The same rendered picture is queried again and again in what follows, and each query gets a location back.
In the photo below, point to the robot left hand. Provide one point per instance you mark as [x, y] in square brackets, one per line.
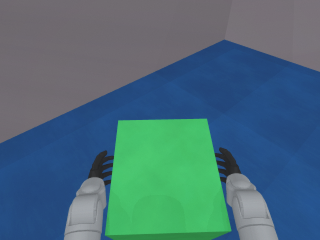
[98, 167]

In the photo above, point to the robot right forearm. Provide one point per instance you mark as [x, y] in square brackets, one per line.
[251, 214]

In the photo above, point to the robot right hand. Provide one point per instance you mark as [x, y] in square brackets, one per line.
[230, 164]

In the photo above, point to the robot left forearm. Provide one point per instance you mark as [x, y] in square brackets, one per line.
[85, 215]

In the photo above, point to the carton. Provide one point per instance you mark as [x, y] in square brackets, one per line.
[165, 183]

